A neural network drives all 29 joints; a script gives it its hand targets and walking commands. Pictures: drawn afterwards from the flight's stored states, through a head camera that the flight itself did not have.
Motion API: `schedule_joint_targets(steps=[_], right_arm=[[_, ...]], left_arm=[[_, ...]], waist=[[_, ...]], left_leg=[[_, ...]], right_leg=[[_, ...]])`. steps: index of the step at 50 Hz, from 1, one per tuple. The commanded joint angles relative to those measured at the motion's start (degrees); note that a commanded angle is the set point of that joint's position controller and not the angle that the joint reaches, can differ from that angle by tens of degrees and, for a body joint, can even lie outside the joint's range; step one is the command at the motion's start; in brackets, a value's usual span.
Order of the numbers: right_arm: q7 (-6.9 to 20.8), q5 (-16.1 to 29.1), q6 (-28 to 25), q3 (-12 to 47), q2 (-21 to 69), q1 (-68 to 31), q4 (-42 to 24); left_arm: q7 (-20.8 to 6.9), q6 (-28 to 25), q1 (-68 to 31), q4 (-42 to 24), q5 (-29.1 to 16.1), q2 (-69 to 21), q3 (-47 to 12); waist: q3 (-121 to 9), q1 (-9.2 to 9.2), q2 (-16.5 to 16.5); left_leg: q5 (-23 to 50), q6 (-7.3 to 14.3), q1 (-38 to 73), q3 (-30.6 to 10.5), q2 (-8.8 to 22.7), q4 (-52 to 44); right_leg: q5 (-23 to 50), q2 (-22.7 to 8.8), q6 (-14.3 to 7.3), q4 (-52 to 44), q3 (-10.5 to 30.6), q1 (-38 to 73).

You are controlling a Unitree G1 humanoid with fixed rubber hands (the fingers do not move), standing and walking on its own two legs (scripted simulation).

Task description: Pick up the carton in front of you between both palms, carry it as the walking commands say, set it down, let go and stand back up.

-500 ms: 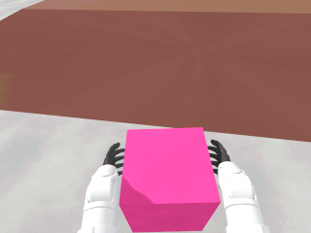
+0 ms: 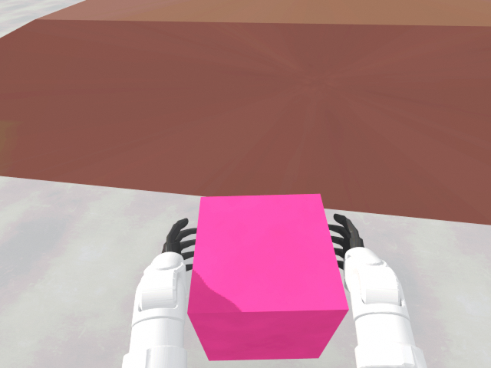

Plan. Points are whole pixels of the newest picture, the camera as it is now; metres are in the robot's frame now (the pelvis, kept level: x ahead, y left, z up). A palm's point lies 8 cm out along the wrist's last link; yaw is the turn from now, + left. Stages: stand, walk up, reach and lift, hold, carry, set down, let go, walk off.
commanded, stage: hold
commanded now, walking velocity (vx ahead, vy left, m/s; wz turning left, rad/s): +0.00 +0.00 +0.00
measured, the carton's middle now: (262, 281) +0.29 +0.00 -0.02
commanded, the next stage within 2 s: carry in 0.20 s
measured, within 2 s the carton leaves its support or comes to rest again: neither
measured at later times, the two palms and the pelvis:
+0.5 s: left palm (197, 222) +0.35 +0.11 +0.08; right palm (368, 223) +0.34 -0.19 +0.07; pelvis +0.07 -0.02 +0.00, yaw -1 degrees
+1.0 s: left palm (213, 138) +0.60 +0.10 +0.09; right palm (342, 141) +0.57 -0.20 +0.09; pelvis +0.32 -0.02 +0.00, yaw -4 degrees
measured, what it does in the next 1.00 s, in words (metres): walks ahead: left foot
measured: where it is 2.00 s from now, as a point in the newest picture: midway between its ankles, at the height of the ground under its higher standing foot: (269, 237)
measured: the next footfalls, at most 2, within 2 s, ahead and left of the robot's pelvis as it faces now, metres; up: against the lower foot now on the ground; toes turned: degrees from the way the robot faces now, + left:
left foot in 0.68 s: +0.25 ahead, +0.09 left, +0.00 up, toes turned +8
right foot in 1.08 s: +0.53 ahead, -0.15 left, +0.00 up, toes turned -16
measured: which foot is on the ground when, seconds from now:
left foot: down 0.00-0.38, up 0.40-0.66, down 0.68-1.00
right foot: down 0.00-0.68, up 0.70-1.00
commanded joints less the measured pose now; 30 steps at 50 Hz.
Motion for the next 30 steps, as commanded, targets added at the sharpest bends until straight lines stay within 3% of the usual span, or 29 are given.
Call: schedule_joint_targets(steps=[1, 9, 10, 12, 13, 15, 16, 18, 19, 20, 21, 22, 23, 24, 26, 28, 30], right_arm=[[12.2, 12.9, -1.4, 30.9, 50.2, -28.3, -0.9], [12.1, 13.2, -1.1, 31.3, 50.0, -26.3, -2.3], [12.1, 14.2, -0.6, 32.4, 49.8, -28.1, -3.4], [11.7, 15.3, -0.1, 33.3, 50.2, -27.4, -4.5], [11.4, 16.1, 0.2, 34.7, 50.3, -28.2, -6.1], [10.7, 17.5, 1.2, 36.5, 50.1, -28.5, -8.6], [10.1, 18.0, 2.1, 37.9, 49.9, -27.1, -9.9], [9.0, 19.2, 4.8, 40.2, 48.3, -25.8, -14.1], [8.6, 20.4, 6.6, 41.6, 47.4, -26.5, -16.6], [8.5, 22.0, 8.5, 43.4, 47.1, -27.7, -18.6], [8.3, 23.6, 10.4, 44.8, 46.6, -28.4, -19.7], [8.5, 25.6, 12.2, 46.3, 46.6, -30.6, -20.7], [8.6, 27.7, 13.7, 47.5, 47.5, -30.8, -21.4], [8.6, 29.3, 15.0, 48.2, 48.1, -30.0, -22.1], [8.2, 31.6, 17.4, 49.6, 49.0, -27.4, -24.1], [7.7, 32.3, 19.5, 50.0, 49.1, -24.5, -26.9], [7.3, 32.0, 21.5, 49.3, 48.7, -21.5, -29.4]], left_arm=[[-12.6, -1.6, -29.0, -1.7, -13.8, -51.5, -31.7], [-12.3, -1.4, -26.8, -3.0, -14.0, -51.4, -32.0], [-12.3, -0.9, -28.2, -2.9, -14.5, -50.8, -32.7], [-12.3, -0.6, -29.1, -5.0, -16.4, -51.2, -34.5], [-12.2, -0.3, -30.4, -6.6, -17.2, -51.2, -35.8], [-12.0, 0.7, -32.1, -9.6, -19.3, -51.5, -38.7], [-11.8, 1.7, -31.9, -10.9, -20.7, -51.2, -40.2], [-11.5, 4.1, -30.8, -13.3, -23.7, -50.9, -43.1], [-11.2, 5.6, -30.5, -14.5, -24.6, -50.5, -43.9], [-10.6, 7.2, -28.8, -14.9, -24.6, -49.0, -43.7], [-10.0, 9.1, -27.0, -15.5, -24.9, -47.6, -43.8], [-9.3, 10.9, -26.8, -17.4, -24.9, -46.5, -44.0], [-8.7, 12.6, -26.9, -19.3, -25.4, -45.5, -44.2], [-8.3, 14.1, -27.2, -21.8, -26.4, -45.4, -45.0], [-7.8, 16.6, -26.6, -26.3, -28.5, -46.3, -46.6], [-7.7, 18.9, -24.2, -29.3, -29.9, -46.7, -47.8], [-7.9, 21.1, -21.0, -31.3, -30.6, -47.1, -48.3]], waist=[[-12.7, -0.12, 0.5], [-13.5, -0.07, 0.6], [-16.1, -0.1, 1.5], [-15.4, -0.17, 2.5], [-14.1, -0.49, 3.9], [-15.1, -0.7, 8.7], [-16.2, -0.56, 9.5], [-19.5, 0.07, 7.3], [-20.3, 0.29, 3.5], [-19.2, 0.93, -8.4], [-15.4, 1.62, -15.1], [-13.5, 1.77, -13.3], [-14.4, 1.87, -8.9], [-16.4, 1.76, -6.1], [-19.2, 1.65, -7.5], [-20.1, 1.61, -9.6], [-20.2, 1.78, -9.6]], left_leg=[[2.9, -0.2, 4.8, 0.7, -3.4, -3.5], [6.8, -0.4, 5.9, 0.6, -3.5, -3.5], [-0.4, 0.6, -0.9, 1.1, 6.9, 0.9], [-26.1, 1.8, -5.6, -3.0, 7.5, -3.3], [-33.3, 2.8, -6.4, -5.3, 8.6, -5.0], [-30.9, 5.6, -5.6, -11.1, 13.1, -8.8], [-26.5, 6.9, -6.4, -12.4, 14.5, -8.8], [-24.0, 6.5, -12.1, -6.8, 12.2, -4.2], [-24.2, 4.7, -16.2, -1.1, 9.0, 1.7], [-21.5, 1.4, -24.7, 6.0, 4.5, 15.0], [-20.0, 0.0, -37.0, 10.0, 1.7, 23.1], [-19.3, 0.3, -41.0, 8.4, 4.4, 25.8], [-18.6, 0.3, -41.8, 7.7, 5.2, 25.9], [-17.1, 0.2, -40.8, 8.0, 5.4, 24.5], [-12.2, -0.5, -35.9, 10.7, 3.6, 19.5], [-9.5, -0.9, -31.6, 12.9, 2.3, 14.5], [-5.9, -0.9, -26.0, 15.3, 1.6, 8.5]], right_leg=[[2.9, 3.7, -0.4, -4.6, -1.3, -1.7], [6.6, 3.9, -0.3, -4.6, -1.2, -0.5], [1.1, -6.1, -0.8, 0.4, -0.2, -7.1], [-21.6, -4.2, -1.2, 0.7, 0.3, -13.0], [-26.3, -2.9, -1.0, 2.9, -0.8, -16.9], [-14.8, 0.1, 0.0, 12.7, -7.3, -19.2], [-10.7, -0.4, 0.2, 12.6, -8.6, -17.9], [-10.3, -1.2, -0.8, 3.0, -9.0, -7.9], [-13.2, -3.6, -1.8, -1.4, -4.8, -3.8], [-23.3, -12.3, -5.2, -8.0, 10.1, 0.0], [-25.6, -19.9, -8.8, -13.0, 22.6, 5.3], [-16.6, -22.6, -12.0, -12.8, 25.7, 6.2], [-9.7, -22.2, -12.7, -12.0, 23.0, 7.1], [-4.9, -21.2, -11.9, -11.0, 18.4, 8.5], [2.4, -16.7, -9.3, -9.6, 8.9, 8.7], [6.6, -14.8, -8.4, -8.7, 4.2, 7.7], [8.4, -13.9, -8.1, -7.2, 0.9, 5.1]])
